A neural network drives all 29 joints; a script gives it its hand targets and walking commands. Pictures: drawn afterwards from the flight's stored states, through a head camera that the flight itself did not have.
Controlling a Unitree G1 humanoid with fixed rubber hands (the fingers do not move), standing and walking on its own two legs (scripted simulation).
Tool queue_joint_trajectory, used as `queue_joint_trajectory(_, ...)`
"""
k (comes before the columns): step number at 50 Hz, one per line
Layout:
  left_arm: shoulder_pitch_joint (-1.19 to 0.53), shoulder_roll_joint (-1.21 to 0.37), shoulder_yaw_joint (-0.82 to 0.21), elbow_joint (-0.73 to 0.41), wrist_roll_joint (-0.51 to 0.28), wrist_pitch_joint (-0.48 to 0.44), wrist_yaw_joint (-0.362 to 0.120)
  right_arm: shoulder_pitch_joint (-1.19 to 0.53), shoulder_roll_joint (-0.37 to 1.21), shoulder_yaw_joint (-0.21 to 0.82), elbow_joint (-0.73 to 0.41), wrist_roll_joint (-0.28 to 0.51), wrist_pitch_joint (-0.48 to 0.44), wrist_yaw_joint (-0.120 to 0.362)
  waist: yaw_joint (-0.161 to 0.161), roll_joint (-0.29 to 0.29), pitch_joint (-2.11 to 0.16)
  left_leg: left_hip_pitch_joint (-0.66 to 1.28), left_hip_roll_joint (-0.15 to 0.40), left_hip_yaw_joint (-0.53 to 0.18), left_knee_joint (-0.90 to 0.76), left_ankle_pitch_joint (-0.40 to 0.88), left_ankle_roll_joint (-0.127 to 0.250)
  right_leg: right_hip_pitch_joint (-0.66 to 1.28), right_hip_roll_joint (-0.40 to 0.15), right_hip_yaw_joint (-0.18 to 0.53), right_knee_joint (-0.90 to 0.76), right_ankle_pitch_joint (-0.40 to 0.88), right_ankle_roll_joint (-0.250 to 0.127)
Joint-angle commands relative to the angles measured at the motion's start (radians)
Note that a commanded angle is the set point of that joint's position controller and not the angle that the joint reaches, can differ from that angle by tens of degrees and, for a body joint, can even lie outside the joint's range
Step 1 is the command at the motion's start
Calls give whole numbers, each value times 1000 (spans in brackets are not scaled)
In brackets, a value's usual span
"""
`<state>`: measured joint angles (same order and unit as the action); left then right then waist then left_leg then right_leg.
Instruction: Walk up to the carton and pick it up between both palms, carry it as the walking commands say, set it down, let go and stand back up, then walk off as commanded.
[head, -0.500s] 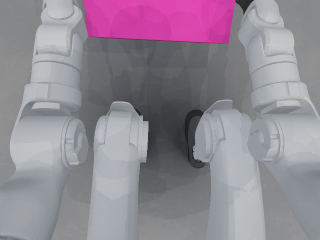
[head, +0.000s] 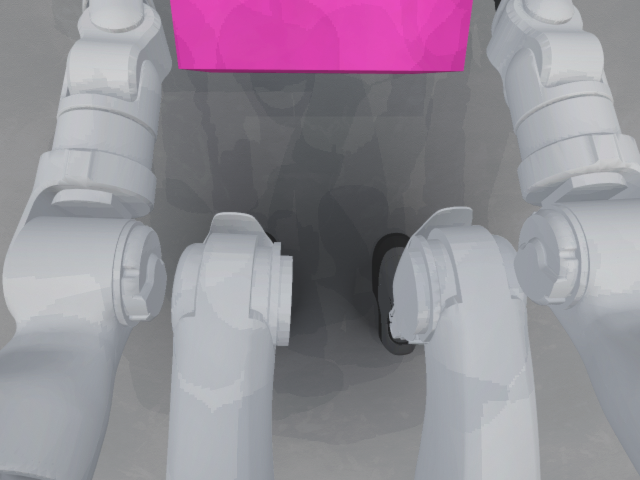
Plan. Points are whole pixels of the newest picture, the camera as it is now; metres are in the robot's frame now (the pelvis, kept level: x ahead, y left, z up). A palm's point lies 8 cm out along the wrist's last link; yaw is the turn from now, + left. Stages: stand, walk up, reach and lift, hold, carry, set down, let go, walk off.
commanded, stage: set down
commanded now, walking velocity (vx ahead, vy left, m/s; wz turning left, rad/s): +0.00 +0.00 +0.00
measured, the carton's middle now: out of the picture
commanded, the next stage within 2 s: none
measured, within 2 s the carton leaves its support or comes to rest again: rests again in 0.50 s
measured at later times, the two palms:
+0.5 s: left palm out of the picture +0.52 +0.18 -0.20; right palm (520, 1) +0.52 -0.17 -0.20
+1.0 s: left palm (137, 0) +0.52 +0.19 -0.22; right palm out of the picture +0.53 -0.17 -0.21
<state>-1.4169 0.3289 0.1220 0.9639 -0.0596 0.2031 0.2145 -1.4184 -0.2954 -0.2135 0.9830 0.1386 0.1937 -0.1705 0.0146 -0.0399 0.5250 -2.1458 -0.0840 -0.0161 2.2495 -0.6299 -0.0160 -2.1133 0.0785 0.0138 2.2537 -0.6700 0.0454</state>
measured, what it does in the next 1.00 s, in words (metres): stands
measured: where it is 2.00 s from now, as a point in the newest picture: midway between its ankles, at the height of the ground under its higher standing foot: (326, 312)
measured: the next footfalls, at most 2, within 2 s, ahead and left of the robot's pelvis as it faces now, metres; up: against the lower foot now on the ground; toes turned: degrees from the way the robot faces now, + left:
none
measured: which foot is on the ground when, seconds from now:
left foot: down 0.00-1.00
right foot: down 0.00-1.00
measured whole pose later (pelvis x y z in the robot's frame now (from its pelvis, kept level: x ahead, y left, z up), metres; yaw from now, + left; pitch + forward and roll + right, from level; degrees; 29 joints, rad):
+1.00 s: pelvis +0.00 +0.00 -0.02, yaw -1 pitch +30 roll +0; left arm -1.42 0.36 0.17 1.09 -0.06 0.16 0.12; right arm -1.42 -0.30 -0.18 1.06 0.14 0.17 -0.09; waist 0.01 -0.04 0.52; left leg -2.17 -0.06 -0.01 2.31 -0.66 -0.03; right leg -2.16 0.11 0.01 2.32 -0.67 0.04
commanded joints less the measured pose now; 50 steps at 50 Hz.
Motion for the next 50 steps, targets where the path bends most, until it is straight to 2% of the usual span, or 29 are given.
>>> queue_joint_trajectory(1, -706, -746, -285, -275, -228, -117, -335, -599, 824, 392, -175, 113, -80, 277, 51, 12, -1573, 652, -6, 54, -142, 646, 7, 449, 42, -58, -135, 569, -54)
queue_joint_trajectory(6, -735, -734, -278, -295, -230, -126, -337, -627, 819, 389, -182, 116, -87, 282, 59, 8, -1543, 622, -5, 57, -135, 623, 5, 439, 41, -54, -126, 557, -54)
queue_joint_trajectory(14, -720, -719, -253, -243, -213, -129, -344, -612, 825, 375, -136, 105, -86, 292, 74, -2, -1431, 558, -4, 56, -128, 564, 11, 394, 38, -50, -118, 514, -51)
queue_joint_trajectory(22, -699, -706, -229, -219, -208, -134, -350, -634, 816, 385, -142, 111, -92, 295, 108, -19, -1370, 518, -4, 62, -114, 542, 16, 384, 35, -41, -109, 497, -47)
queue_joint_trajectory(29, -676, -684, -194, -177, -197, -142, -359, -611, 829, 379, -119, 99, -94, 294, 123, -44, -1303, 458, 0, 68, -103, 522, 20, 399, 34, -26, -110, 507, -44)
queue_joint_trajectory(37, -652, -671, -177, -138, -186, -144, -374, -563, 827, 352, -67, 68, -86, 300, 110, -48, -1196, 384, 3, 68, -97, 479, 22, 368, 32, -20, -108, 484, -46)
queue_joint_trajectory(41, -642, -669, -174, -133, -179, -147, -378, -548, 830, 347, -55, 61, -85, 308, 115, -39, -1158, 373, 5, 65, -95, 482, 23, 349, 33, -15, -105, 483, -48)
queue_joint_trajectory(50, -589, -685, -173, -91, -172, -143, -389, -501, 807, 322, -22, 34, -84, 319, 95, -28, -1083, 341, 0, 58, -89, 476, 23, 312, 33, -14, -99, 474, -51)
